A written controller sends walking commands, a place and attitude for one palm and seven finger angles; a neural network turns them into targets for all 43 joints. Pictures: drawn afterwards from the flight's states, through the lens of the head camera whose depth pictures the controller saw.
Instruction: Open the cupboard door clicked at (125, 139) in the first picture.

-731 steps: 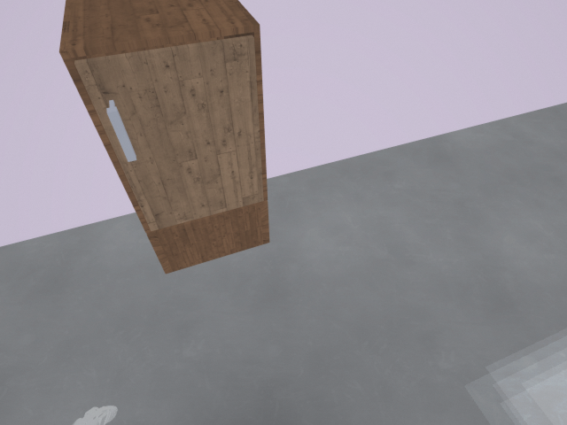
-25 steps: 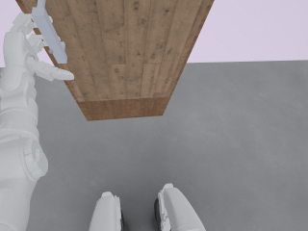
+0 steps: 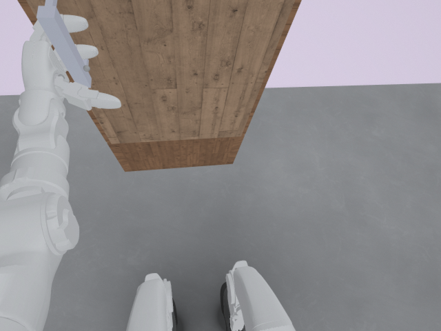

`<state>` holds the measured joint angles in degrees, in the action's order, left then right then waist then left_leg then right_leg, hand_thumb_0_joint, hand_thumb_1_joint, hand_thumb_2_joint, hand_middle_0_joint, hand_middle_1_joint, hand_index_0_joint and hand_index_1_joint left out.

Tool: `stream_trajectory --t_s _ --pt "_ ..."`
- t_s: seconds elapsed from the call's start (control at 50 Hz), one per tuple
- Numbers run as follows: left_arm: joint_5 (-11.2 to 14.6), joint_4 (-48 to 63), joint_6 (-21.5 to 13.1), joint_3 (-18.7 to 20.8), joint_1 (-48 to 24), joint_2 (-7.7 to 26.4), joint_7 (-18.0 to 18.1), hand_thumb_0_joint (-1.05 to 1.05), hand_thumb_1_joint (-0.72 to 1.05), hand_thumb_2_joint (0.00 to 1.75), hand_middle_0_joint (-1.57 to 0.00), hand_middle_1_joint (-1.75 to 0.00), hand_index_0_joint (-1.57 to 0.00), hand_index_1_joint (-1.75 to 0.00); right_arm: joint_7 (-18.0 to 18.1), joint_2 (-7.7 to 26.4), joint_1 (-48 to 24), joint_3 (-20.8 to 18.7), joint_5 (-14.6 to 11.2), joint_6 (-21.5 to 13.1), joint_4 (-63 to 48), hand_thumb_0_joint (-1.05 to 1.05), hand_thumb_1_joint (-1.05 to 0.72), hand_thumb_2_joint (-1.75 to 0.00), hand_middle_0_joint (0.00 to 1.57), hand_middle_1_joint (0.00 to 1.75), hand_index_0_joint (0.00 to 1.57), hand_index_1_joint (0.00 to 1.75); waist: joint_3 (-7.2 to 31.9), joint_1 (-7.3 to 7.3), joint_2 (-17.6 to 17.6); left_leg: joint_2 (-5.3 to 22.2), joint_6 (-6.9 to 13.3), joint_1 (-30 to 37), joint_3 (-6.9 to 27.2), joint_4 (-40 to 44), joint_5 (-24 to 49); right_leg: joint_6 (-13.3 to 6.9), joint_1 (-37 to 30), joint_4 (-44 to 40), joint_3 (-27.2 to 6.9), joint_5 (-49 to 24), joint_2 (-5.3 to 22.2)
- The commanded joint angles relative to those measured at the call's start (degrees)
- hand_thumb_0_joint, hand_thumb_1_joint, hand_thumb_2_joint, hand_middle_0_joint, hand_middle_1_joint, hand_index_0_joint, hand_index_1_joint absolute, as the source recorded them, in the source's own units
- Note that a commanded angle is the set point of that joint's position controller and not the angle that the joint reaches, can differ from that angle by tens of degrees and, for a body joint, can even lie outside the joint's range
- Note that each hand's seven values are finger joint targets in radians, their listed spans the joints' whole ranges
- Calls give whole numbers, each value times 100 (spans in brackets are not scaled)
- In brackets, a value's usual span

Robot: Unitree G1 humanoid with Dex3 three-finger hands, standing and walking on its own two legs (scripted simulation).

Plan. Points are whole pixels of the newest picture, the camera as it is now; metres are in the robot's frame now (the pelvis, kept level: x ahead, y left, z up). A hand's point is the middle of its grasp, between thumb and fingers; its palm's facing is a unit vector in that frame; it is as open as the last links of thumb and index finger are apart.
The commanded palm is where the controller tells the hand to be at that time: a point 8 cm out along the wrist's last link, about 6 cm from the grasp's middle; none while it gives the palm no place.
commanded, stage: slide the fingers in behind the handle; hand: left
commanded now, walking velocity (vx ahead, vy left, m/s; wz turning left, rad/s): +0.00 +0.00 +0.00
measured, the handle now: (69, 43) +0.60 +0.19 +0.07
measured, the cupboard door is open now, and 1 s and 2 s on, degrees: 0 0 31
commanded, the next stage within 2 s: close the thumb around the handle in 0.36 s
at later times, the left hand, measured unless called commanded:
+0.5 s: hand (84, 67) +0.55 +0.17 +0.06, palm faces -0.01 -1.00 -0.02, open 13.8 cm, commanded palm +0.53 +0.21 +0.06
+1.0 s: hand (86, 68) +0.55 +0.16 +0.06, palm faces +0.00 -1.00 -0.02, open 6.8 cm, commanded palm +0.53 +0.20 +0.06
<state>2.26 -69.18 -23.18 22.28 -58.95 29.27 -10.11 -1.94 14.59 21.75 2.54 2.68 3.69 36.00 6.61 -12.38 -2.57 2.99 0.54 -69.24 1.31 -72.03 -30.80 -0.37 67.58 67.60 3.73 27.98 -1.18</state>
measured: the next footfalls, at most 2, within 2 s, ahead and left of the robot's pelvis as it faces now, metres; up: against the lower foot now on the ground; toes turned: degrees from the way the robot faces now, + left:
none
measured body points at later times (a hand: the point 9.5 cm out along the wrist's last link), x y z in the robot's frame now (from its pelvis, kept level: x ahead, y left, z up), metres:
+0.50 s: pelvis +0.00 +0.01 +0.00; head +0.17 +0.03 +0.41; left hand +0.54 +0.22 +0.06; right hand -0.01 -0.25 -0.11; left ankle +0.02 +0.11 -0.63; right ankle +0.03 -0.12 -0.63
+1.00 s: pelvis +0.00 +0.01 +0.00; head +0.17 +0.03 +0.42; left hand +0.55 +0.22 +0.06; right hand -0.01 -0.25 -0.11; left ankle +0.02 +0.11 -0.63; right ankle +0.03 -0.12 -0.63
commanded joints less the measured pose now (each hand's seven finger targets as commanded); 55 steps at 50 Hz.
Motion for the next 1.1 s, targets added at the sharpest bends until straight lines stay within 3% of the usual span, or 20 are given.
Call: stream_trajectory --t_s 0.0,0.06,0.14,0.22,0.24,0.3,0.36,0.44,0.54,0.58,0.62,0.74,0.78,0.86,0.92,0.94,0.98,1.02,1.06,1.08 --pt "-32 1166 -382 -167 -2729 999 14 0 -50 30 -30 -120 -30 -120 82 1045 1189 -358 -8 -43 -171 0 -90 -90 20 30 20 30 3095 -259 -875 -160 143 2420 239 687 2254 -58 -1297 -820 -159 -1753 -183" --pt "-55 1158 -428 38 -2734 1276 45 0 -50 30 -30 -120 -30 -120 88 1079 1223 -343 13 -51 -183 0 -90 -90 20 30 20 30 3077 -218 -770 -155 166 2352 254 678 2209 -73 -1357 -804 -169 -1699 -204" --pt "4 1245 -446 29 -2700 1247 -20 0 -50 30 -30 -120 -30 -120 85 1072 1196 -349 4 -51 -197 0 -90 -90 20 30 20 30 3227 -183 -816 -155 145 2387 249 693 2268 -69 -1479 -799 -172 -1785 -195" --pt "41 1150 -418 66 -2662 1252 -17 0 -50 30 -30 -120 -30 -120 99 1087 1191 -348 -7 -47 -193 0 -90 -90 20 30 20 30 3094 -199 -748 -144 142 2377 258 702 2231 -62 -1373 -814 -153 -1717 -191" --pt "19 1136 -410 -53 -2644 1128 -25 0 -50 30 -30 -120 -30 -120 92 1076 1160 -348 -18 -53 -206 0 -90 -90 20 30 20 30 3062 -212 -837 -148 131 2411 268 727 2159 -66 -1283 -818 -139 -1616 -194" --pt "15 1233 -450 24 -2718 1207 3 0 -50 30 -30 -120 -30 -120 89 1096 1192 -352 2 -59 -203 0 -90 -90 20 30 20 30 3201 -187 -918 -138 117 2580 312 720 2315 -75 -1203 -775 -106 -1650 -187" --pt "-6 1033 -425 26 -2667 1185 25 0 -50 30 -30 -120 -30 -120 93 1092 1202 -335 8 -54 -211 0 -90 -90 20 30 20 30 3008 -228 -761 -148 144 2422 305 707 2213 -79 -1172 -775 -107 -1584 -200" --pt "-2 1224 -434 241 -2544 1461 2 0 -50 30 -30 -120 -30 -120 107 1108 1191 -346 0 -35 -253 0 -90 -90 20 30 20 30 3318 -103 -836 -148 125 2456 281 702 2400 -76 -1427 -737 -128 -1808 -191" --pt "58 1151 -386 59 -2519 1166 -14 0 -22 42 -32 -123 -32 -123 91 1095 1164 -352 -8 -10 -241 0 -90 -90 20 30 20 30 3057 -186 -749 -131 119 2497 302 732 2341 -61 -1248 -787 -91 -1699 -199" --pt "33 1453 -480 83 -2731 1270 6 0 -11 47 -33 -124 -33 -124 92 1111 1179 -365 -1 -16 -237 0 -90 -90 20 30 20 30 3320 -142 -1004 -119 84 2809 361 730 2560 -86 -1157 -734 -77 -1750 -196" --pt "34 1484 -527 19 -2593 1117 31 0 0 52 -34 -125 -34 -125 78 1092 1180 -385 7 -23 -218 0 -90 -90 20 30 20 30 3394 -127 -1015 -105 52 3012 388 728 2767 -93 -1105 -732 -46 -1832 -204" --pt "4 1142 -462 14 -2511 1115 72 0 34 66 -36 -129 -36 -129 79 1106 1175 -367 7 12 -178 0 -90 -90 20 30 20 30 2985 -178 -757 -110 72 2681 378 779 2434 -83 -1101 -783 -33 -1622 -201" --pt "-7 1337 -502 -4 -2581 1076 94 0 45 71 -37 -130 -37 -130 75 1093 1189 -378 15 6 -205 0 -90 -90 20 30 20 30 3261 -135 -917 -119 60 2919 398 771 2649 -94 -1106 -738 -24 -1735 -204" --pt "33 1142 -495 46 -2506 1058 121 0 68 80 -38 -133 -38 -133 78 1085 1195 -364 28 7 -192 0 -90 -90 20 30 20 30 3026 -171 -766 -128 85 2725 372 751 2574 -93 -1116 -764 -41 -1741 -211" --pt "-17 1153 -496 63 -2437 1148 116 0 84 88 -40 -134 -40 -134 84 1089 1165 -361 17 24 -228 0 -90 -90 20 30 20 30 3105 -129 -763 -136 87 2619 334 747 2504 -82 -1232 -753 -68 -1761 -198" --pt "-30 1189 -503 7 -2533 1105 114 0 90 90 -40 -135 -40 -135 87 1085 1162 -368 17 21 -217 0 -90 -90 20 30 20 30 3075 -181 -742 -128 87 2641 350 748 2493 -81 -1180 -756 -60 -1741 -194" --pt "-20 1350 -562 -65 -2578 1004 105 0 90 90 -40 -135 -40 -135 72 1073 1183 -378 28 16 -207 0 -90 -90 20 30 20 30 3249 -140 -965 -123 58 2929 379 748 2734 -94 -1128 -734 -44 -1834 -200" --pt "8 1367 -577 30 -2496 1095 101 0 90 90 -40 -135 -40 -135 75 1089 1173 -394 27 27 -191 0 -90 -90 20 30 20 30 3369 -118 -874 -119 57 2925 364 711 2778 -89 -1211 -737 -61 -1911 -199" --pt "31 1305 -561 -88 -2619 963 86 0 90 90 -40 -135 -40 -135 83 1071 1194 -385 24 20 -169 0 -90 -90 20 30 20 30 3207 -216 -827 -125 82 2866 365 712 2690 -85 -1143 -754 -58 -1869 -206" --pt "9 1228 -533 -32 -2588 1045 89 0 90 90 -40 -135 -40 -135 88 1087 1187 -378 20 23 -165 0 -90 -90 20 30 20 30 3175 -176 -847 -120 72 2790 367 730 2618 -79 -1161 -757 -58 -1814 -200"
